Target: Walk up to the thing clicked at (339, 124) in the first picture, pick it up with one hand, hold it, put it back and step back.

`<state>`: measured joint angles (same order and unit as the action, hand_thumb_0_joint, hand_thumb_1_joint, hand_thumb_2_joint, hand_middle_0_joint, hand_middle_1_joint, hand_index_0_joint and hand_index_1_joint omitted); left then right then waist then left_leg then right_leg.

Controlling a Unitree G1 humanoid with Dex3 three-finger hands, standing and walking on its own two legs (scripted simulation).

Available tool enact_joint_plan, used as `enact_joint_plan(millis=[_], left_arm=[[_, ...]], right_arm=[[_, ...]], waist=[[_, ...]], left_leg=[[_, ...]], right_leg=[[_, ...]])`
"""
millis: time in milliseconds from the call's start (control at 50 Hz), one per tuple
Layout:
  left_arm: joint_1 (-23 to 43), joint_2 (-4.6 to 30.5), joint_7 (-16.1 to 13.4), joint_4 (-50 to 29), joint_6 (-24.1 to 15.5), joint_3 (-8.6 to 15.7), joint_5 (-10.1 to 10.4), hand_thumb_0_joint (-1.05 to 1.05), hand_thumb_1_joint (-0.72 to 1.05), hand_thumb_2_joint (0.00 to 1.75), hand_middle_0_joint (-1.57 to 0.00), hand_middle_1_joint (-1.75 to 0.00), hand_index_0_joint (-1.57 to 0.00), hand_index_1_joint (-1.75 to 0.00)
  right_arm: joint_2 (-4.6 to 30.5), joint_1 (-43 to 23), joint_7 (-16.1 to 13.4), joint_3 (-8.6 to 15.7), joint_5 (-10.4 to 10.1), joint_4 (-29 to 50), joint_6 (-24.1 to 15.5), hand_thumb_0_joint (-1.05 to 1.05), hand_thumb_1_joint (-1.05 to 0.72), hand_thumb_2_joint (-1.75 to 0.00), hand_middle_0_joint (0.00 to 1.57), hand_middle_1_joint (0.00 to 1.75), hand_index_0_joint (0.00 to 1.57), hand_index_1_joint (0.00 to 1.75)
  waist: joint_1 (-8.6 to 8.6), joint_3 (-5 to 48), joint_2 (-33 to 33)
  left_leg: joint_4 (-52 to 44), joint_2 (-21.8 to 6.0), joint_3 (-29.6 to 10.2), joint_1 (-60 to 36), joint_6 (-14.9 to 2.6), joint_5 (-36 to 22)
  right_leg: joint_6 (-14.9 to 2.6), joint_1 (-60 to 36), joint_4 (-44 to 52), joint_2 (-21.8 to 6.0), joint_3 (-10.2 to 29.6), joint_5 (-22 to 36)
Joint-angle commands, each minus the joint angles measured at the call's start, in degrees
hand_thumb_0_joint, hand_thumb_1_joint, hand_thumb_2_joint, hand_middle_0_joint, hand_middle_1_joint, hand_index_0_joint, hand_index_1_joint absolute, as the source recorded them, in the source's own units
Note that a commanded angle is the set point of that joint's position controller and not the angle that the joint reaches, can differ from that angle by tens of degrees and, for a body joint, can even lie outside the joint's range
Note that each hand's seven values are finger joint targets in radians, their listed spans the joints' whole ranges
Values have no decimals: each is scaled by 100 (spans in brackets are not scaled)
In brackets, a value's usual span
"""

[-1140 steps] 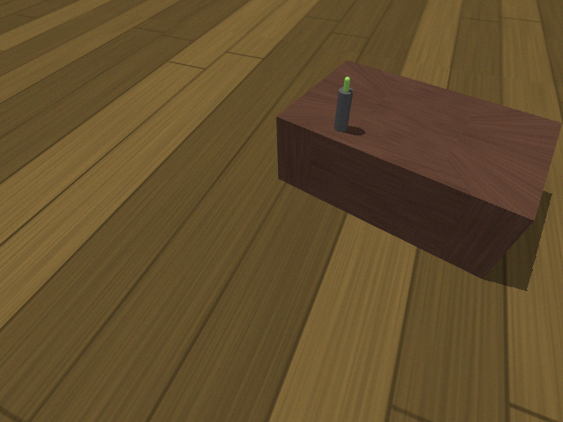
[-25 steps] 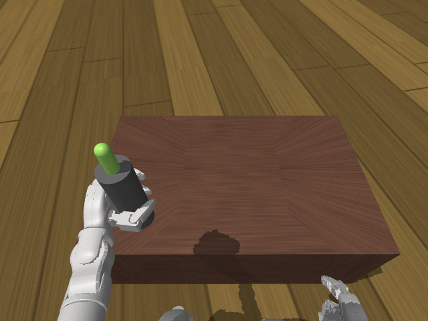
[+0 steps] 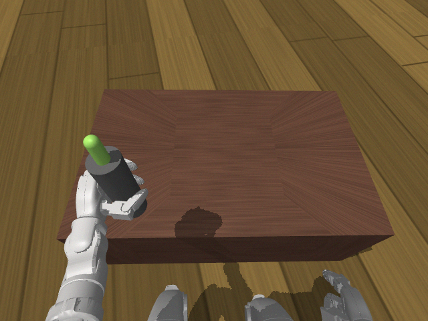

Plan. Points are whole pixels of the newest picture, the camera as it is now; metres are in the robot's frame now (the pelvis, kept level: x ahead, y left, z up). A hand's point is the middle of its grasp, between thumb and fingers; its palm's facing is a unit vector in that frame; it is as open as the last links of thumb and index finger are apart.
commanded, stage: crouch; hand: left
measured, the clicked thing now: (116, 178) +0.35 +0.19 +0.06
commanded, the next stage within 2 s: lower in 0.88 s
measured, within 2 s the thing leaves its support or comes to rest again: neither
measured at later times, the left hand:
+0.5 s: hand (137, 187) +0.41 +0.19 -0.09, palm faces +0.06 -1.00 +0.01, open 8.1 cm
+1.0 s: hand (142, 187) +0.44 +0.19 -0.14, palm faces +0.06 -1.00 -0.01, open 8.1 cm
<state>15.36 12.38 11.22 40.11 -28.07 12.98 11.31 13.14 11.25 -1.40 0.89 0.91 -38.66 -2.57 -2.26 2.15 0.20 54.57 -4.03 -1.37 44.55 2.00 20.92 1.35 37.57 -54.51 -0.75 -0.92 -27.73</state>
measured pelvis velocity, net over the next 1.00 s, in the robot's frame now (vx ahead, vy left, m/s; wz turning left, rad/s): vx -0.03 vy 0.01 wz -0.07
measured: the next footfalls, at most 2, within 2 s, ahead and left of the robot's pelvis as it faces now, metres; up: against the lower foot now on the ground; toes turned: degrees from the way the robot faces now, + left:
none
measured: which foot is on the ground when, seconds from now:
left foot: down 0.00-1.00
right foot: down 0.00-1.00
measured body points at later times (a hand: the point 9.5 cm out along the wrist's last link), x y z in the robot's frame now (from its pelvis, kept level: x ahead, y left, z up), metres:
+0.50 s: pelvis -0.02 +0.01 -0.09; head +0.12 +0.03 +0.33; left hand +0.40 +0.24 -0.09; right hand +0.07 -0.25 -0.22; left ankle +0.06 +0.14 -0.68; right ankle -0.01 -0.14 -0.68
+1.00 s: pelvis -0.03 +0.01 -0.14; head +0.14 +0.04 +0.27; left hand +0.43 +0.24 -0.14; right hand +0.06 -0.25 -0.27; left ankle +0.06 +0.14 -0.68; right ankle -0.01 -0.14 -0.68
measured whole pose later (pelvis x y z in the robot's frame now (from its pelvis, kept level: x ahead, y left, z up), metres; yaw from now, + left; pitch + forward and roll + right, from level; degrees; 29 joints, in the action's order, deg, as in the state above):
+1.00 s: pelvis -0.03 +0.01 -0.14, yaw -4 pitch +30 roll -5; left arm 37.0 20.6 8.9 53.4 -30.8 20.6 6.0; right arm 12.6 10.0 2.2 -0.6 3.4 -39.8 0.8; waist -5.7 9.7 -1.0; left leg 91.3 -5.3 -5.5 90.5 1.9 31.0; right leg 1.8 81.6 -90.5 1.4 -2.0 -38.7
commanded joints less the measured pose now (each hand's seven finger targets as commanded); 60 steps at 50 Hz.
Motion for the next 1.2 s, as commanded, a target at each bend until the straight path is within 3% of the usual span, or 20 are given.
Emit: enact_joint_plan(millis=[0, 20, 60, 100, 140, 260, 300, 360, 520, 540, 620, 720, 760, 860, 980, 1060, 1120, 1180], left_arm=[[2523, 1302, 132, -1087, -924, 561, 82, 0, 37, 123, -134, -140, -135, -140], [2553, 1335, 159, -971, -995, 670, 103, 0, 37, 123, -134, -140, -135, -140], [2724, 1139, 182, -766, -1082, 549, 105, 0, 34, 125, -136, -143, -137, -143], [2761, 1299, 186, -563, -1147, 706, 103, 0, 33, 125, -137, -144, -138, -144], [2854, 1248, 192, -414, -1173, 603, 1, 0, 34, 125, -138, -143, -138, -143], [3226, 1432, 155, -196, -1162, 771, -53, 0, 34, 124, -138, -143, -139, -143], [3312, 1548, 128, -180, -1166, 866, -101, 0, 31, 121, -136, -141, -138, -141], [3392, 1659, 62, -131, -1166, 988, -157, 0, 36, 122, -136, -141, -137, -141], [3915, 1796, -55, -102, -1109, 1028, -239, 0, 33, 122, -135, -141, -136, -140], [3949, 1733, -52, -65, -1081, 893, -268, 0, 33, 123, -134, -141, -136, -141], [4117, 1726, -118, -32, -1014, 852, -363, 0, 34, 123, -135, -142, -137, -141], [4270, 1891, -178, -164, -926, 904, -396, 0, 33, 124, -134, -141, -135, -141], [4294, 1863, -210, -92, -889, 868, -408, 0, 31, 123, -135, -141, -136, -141], [4534, 2001, -253, -255, -879, 939, -380, 0, 30, 124, -133, -140, -134, -140], [4482, 2098, -245, -172, -789, 959, -449, 0, 28, 124, -134, -142, -135, -142], [4361, 1922, -205, 299, -774, 963, -450, 0, 29, 125, -135, -143, -136, -143], [4410, 2227, -213, 208, -855, 1149, -493, 0, 30, 125, -134, -142, -135, -142], [4510, 2226, -154, 159, -922, 1120, -497, 0, 32, 127, -136, -144, -137, -144]], right_arm=[[873, 295, -35, 316, 68, 513, -178, 0, -91, -90, 20, 30, 20, 30], [872, 335, -15, 311, 84, 499, -169, 0, -91, -90, 20, 30, 20, 30], [867, 357, 13, 296, 120, 513, -168, 0, -91, -90, 20, 30, 20, 30], [924, 403, 24, 299, 135, 475, -132, 0, -92, -90, 20, 30, 20, 30], [948, 449, 53, 312, 176, 440, -109, 0, -92, -90, 20, 30, 20, 30], [958, 578, 87, 284, 209, 353, -25, 0, -92, -90, 20, 30, 20, 30], [994, 502, 125, 299, 206, 343, 1, 0, -92, -90, 20, 30, 20, 30], [1011, 516, 151, 300, 208, 313, 41, 0, -92, -90, 20, 30, 20, 30], [976, 543, 231, 262, 218, 280, 89, 0, -92, -90, 20, 30, 20, 30], [976, 539, 242, 255, 219, 276, 94, 0, -92, -90, 20, 30, 20, 30], [997, 503, 264, 254, 227, 262, 135, 0, -92, -90, 20, 30, 20, 30], [1029, 523, 291, 241, 224, 263, 171, 0, -92, -91, 20, 30, 20, 30], [1041, 528, 291, 245, 216, 262, 183, 0, -92, -91, 20, 30, 20, 30], [1005, 463, 287, 209, 222, 286, 193, 0, -92, -91, 20, 30, 20, 30], [1004, 500, 278, 199, 237, 294, 220, 0, -93, -91, 20, 30, 20, 30], [1060, 474, 301, 206, 239, 246, 236, 0, -93, -91, 20, 30, 20, 30], [1031, 436, 311, 166, 269, 295, 243, 0, -92, -91, 20, 30, 20, 30], [1057, 468, 336, 169, 300, 316, 250, 0, -92, -91, 20, 30, 20, 30]], waist=[[-136, 2420, -348], [-90, 2656, -423], [-153, 2851, -471], [-103, 2979, -636], [-126, 3236, -686], [-191, 3565, -499], [-173, 3425, -661], [-205, 3542, -580], [-326, 3901, -673], [-319, 3888, -772], [-367, 3796, -944], [-319, 4047, -1070], [-382, 4031, -1003], [-351, 4035, -1099], [-387, 4215, -892], [-451, 3813, -865], [-317, 4010, -836], [-369, 4308, -881]], left_leg=[[161, 174, 53, -1285, -267, -988], [293, 159, 15, -1275, -261, -1070], [531, 150, -20, -1082, -257, -1076], [653, 117, -99, -1002, -217, -1083], [886, 95, -142, -876, -225, -1265], [1461, 98, -104, -51, -308, -1110], [1466, 84, -146, 19, -257, -811], [1646, 67, -198, 261, -270, -707], [2109, 46, -251, 695, -291, -454], [2126, 44, -257, 665, -276, -464], [2128, 4, -360, 783, -231, -26], [2315, -19, -411, 714, -233, -357], [2368, -22, -449, 807, -232, -282], [2541, 9, -360, 1127, -245, -54], [2823, 14, -292, 1396, -312, -281], [2975, -22, -402, 1718, -294, -62], [3155, 3, -340, 1906, -315, -68], [3380, -2, -328, 1994, -330, -189]], right_leg=[[-167, 641, 271, 137, -2, 1530], [-181, 782, 107, 154, -40, 1529], [-192, 1101, -117, 174, -70, 1501], [-227, 1407, -376, 204, -149, 1355], [-240, 1686, -603, 218, -180, 1447], [-191, 1820, -927, 214, -78, 1568], [-246, 2235, -1111, 241, -164, 1182], [-258, 2426, -1319, 250, -206, 1076], [-285, 2886, -1707, 283, -192, 828], [-299, 2978, -1763, 292, -215, 805], [-341, 3431, -1930, 287, -252, 393], [-343, 3586, -2149, 289, -291, 592], [-348, 3661, -2224, 297, -316, 542], [-349, 3728, -2288, 303, -243, 400], [-303, 3614, -2356, 320, -191, 679], [-337, 4257, -2680, 322, -271, 423], [-328, 4222, -2757, 337, -229, 415], [-320, 4296, -2938, 358, -208, 535]])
